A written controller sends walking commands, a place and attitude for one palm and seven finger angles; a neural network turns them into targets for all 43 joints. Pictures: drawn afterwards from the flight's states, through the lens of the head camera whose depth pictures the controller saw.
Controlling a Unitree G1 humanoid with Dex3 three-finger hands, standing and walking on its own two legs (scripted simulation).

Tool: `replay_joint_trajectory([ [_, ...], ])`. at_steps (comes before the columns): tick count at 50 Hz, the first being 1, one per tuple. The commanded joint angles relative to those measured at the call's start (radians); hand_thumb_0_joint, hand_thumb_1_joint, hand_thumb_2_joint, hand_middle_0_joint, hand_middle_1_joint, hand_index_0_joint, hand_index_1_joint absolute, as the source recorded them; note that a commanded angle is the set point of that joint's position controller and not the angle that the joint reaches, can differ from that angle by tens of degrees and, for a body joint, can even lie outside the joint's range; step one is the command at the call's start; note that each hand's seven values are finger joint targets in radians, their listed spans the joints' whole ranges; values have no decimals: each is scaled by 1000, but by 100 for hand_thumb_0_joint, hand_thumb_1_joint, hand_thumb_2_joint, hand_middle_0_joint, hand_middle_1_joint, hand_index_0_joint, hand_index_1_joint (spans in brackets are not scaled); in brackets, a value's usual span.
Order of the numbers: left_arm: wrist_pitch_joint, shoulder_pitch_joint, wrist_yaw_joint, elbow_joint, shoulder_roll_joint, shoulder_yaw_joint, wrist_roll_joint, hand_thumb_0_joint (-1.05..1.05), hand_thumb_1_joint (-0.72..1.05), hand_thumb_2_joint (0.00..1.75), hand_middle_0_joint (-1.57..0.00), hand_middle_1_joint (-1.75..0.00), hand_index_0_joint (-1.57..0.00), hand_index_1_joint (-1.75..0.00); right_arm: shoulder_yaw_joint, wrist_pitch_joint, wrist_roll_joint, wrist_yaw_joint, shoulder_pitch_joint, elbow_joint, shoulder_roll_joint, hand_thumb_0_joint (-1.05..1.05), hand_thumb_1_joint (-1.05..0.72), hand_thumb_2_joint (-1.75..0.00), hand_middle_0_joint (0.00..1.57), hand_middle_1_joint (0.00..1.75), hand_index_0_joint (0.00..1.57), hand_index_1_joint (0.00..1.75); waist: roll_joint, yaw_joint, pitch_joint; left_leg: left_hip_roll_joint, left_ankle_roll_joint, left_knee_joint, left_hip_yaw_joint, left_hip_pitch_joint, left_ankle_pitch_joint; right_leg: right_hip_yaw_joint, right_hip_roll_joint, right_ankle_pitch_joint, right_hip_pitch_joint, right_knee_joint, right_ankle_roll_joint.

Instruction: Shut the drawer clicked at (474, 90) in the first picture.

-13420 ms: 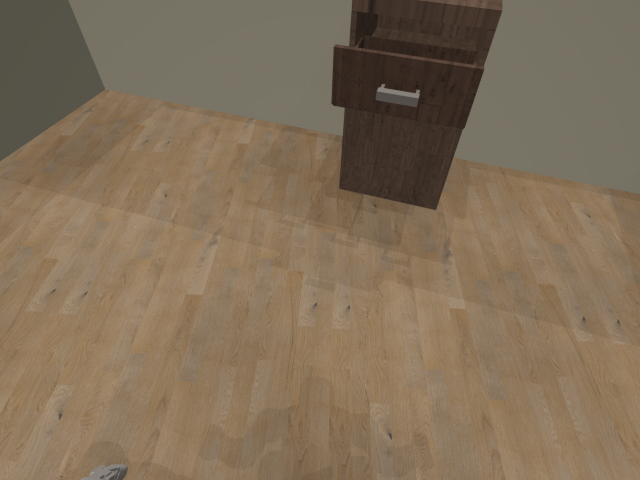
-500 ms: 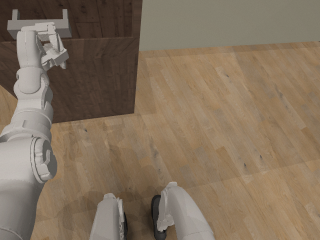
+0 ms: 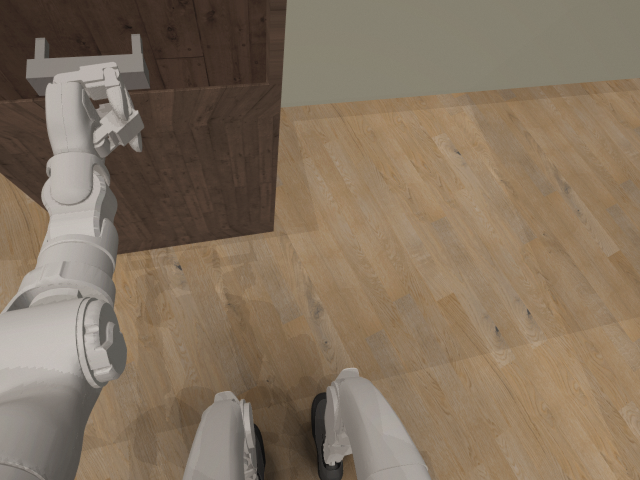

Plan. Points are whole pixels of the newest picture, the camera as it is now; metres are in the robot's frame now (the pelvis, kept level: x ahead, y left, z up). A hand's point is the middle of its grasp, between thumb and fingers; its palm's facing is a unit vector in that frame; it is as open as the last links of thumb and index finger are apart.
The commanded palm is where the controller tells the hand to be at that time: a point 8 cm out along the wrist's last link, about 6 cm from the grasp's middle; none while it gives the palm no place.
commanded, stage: pull the fist back off the drawer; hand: left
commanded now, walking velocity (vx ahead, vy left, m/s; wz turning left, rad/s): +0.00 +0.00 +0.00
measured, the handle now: (91, 59) +0.62 +0.21 +0.04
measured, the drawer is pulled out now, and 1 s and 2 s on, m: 0.00 0.00 0.00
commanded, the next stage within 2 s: draw the hand back to the body in 0.14 s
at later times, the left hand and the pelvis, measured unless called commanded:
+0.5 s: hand (103, 157) +0.45 +0.18 +0.08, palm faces +0.09 -0.99 -0.04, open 3.3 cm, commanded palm +0.42 +0.23 +0.10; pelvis +0.06 +0.00 +0.06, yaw +0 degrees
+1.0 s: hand out of the picture +0.32 +0.21 +0.18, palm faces +0.25 -0.92 -0.29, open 3.3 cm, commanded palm +0.28 +0.26 +0.21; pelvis +0.06 -0.01 +0.11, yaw +3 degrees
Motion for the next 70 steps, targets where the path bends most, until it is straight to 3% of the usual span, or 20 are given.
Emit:
replay_joint_trajectory([
  [1,-68,-302,14,-252,171,27,-31,0,90,90,-140,-160,-140,-160,-85,-2,8,-10,154,-61,-193,0,-90,-90,20,30,20,30,109,23,-547,-5,-38,-198,-111,384,305,89,31,133,351,-124,6],
  [5,-89,-271,15,-320,159,23,-39,0,90,90,-140,-160,-140,-160,-92,11,12,-12,144,-63,-186,0,-90,-90,20,30,20,30,89,25,-541,-4,-40,-197,-101,409,377,91,33,210,381,-122,9],
  [9,-112,-253,14,-389,76,-38,-48,0,90,90,-140,-160,-140,-160,-104,17,13,-10,139,-55,-174,0,-90,-90,20,30,20,30,136,22,-556,6,-59,-193,-114,526,529,77,32,283,347,-109,8],
  [12,-110,-179,12,-431,46,-49,-60,0,90,90,-140,-160,-140,-160,-113,25,14,-9,137,-48,-171,0,-90,-90,20,30,20,30,146,38,-588,15,-76,-190,-122,595,670,72,33,337,356,-112,10],
  [16,-62,146,5,-714,5,-73,-109,0,90,90,-140,-160,-140,-160,-125,30,42,5,113,-119,-153,0,-90,-90,20,30,20,30,174,128,-704,22,-95,-262,-110,762,905,66,38,474,537,-171,9],
  [19,15,370,11,-791,-11,-75,-141,0,90,90,-140,-160,-140,-160,-121,23,68,-4,82,-147,-141,0,-90,-90,20,30,20,30,16,138,-570,13,-59,-328,-71,648,805,78,35,552,696,-233,13],
  [21,39,400,20,-864,-36,-97,-146,0,90,90,-140,-160,-140,-160,-115,13,79,-16,49,-161,-133,0,-90,-90,20,30,20,30,-10,135,-480,2,-46,-370,-48,598,680,81,30,530,742,-264,20],
  [23,41,411,29,-923,-33,-89,-154,0,90,90,-140,-160,-140,-160,-115,-2,80,-29,30,-162,-130,0,-90,-90,20,30,20,30,-20,132,-434,-7,-42,-394,-37,598,613,86,30,510,769,-290,21],
  [27,24,473,1,-1032,-86,-155,-163,0,90,90,-140,-160,-140,-160,-111,-41,80,-44,-4,-154,-118,0,-90,-90,20,30,20,30,74,133,-411,-1,-57,-423,-46,735,706,80,25,511,759,-320,17],
  [31,67,582,-61,-1042,-101,-179,-186,0,90,90,-140,-160,-140,-160,-108,-66,91,-54,-49,-167,-124,0,-90,-90,20,30,20,30,54,144,-322,-1,-60,-470,-55,760,674,67,21,467,776,-362,14],
  [37,157,752,-86,-1197,-83,-145,-226,0,90,90,-140,-160,-140,-160,-93,-107,102,-67,-129,-226,-118,0,-90,-90,20,30,20,30,-1,184,-289,-12,-53,-543,-54,788,609,58,10,463,888,-419,13],
  [38,216,786,7,-1249,48,-162,-95,0,90,90,-140,-160,-140,-160,-98,-82,102,-85,-189,-243,-109,0,-90,-90,20,30,20,30,-4,223,-318,-17,-40,-595,-40,829,573,109,-22,430,982,-474,1],
  [40,289,841,82,-1301,-8,-187,-78,0,90,90,-140,-160,-140,-160,-79,-73,101,-105,-217,-263,-94,0,-90,-90,20,30,20,30,10,212,-211,-17,-40,-657,-38,846,507,103,-25,393,1001,-524,0],
  [45,373,893,154,-1380,-1,-176,-57,0,90,90,-140,-160,-140,-160,-56,-74,94,-138,-264,-249,-87,0,-90,-90,20,30,20,30,-44,216,-89,-14,-29,-759,-33,934,452,103,-24,363,1074,-636,3],
  [47,386,893,163,-1428,-12,-185,-50,0,90,90,-140,-160,-140,-160,-49,-87,91,-142,-278,-241,-84,0,-90,-90,20,30,20,30,15,220,-61,-13,-32,-798,-39,992,455,99,-23,345,1083,-670,-1],
  [51,398,986,170,-1505,-18,-174,-47,0,90,90,-140,-160,-140,-160,-42,-117,79,-140,-284,-224,-80,0,-90,-90,20,30,20,30,20,235,-42,-12,-33,-857,-47,1074,506,91,-19,373,1147,-724,-3],
  [54,403,1101,165,-1533,0,-135,-51,0,90,90,-140,-160,-140,-160,-44,-133,71,-132,-293,-210,-83,0,-90,-90,20,30,20,30,-21,250,2,-13,-33,-883,-45,1084,542,89,-16,410,1186,-758,-2],
  [57,395,1139,163,-1621,1,-114,-51,0,90,90,-140,-160,-140,-160,-47,-144,67,-123,-295,-209,-75,0,-90,-90,20,30,20,30,9,250,6,-13,-35,-897,-39,1116,574,91,-18,442,1209,-774,-1],
  [63,370,1270,168,-1763,26,-46,-53,0,90,90,-140,-160,-140,-160,-56,-177,61,-113,-300,-204,-67,0,-90,-90,20,30,20,30,33,261,15,-14,-34,-911,-38,1129,564,93,-20,430,1230,-792,1],
  [70,345,1397,172,-1847,46,21,-58,0,90,90,-140,-160,-140,-160,-66,-213,66,-113,-308,-198,-64,0,-90,-90,20,30,20,30,13,272,84,-10,-33,-913,-35,1104,495,103,-17,370,1202,-815,4],
])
